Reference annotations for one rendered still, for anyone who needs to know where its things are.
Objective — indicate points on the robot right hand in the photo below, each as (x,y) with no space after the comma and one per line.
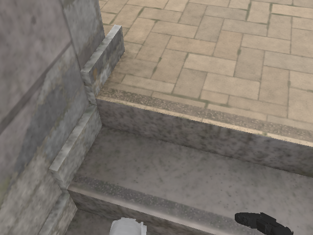
(262,222)

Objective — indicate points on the robot left thigh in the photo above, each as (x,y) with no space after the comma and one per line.
(128,226)

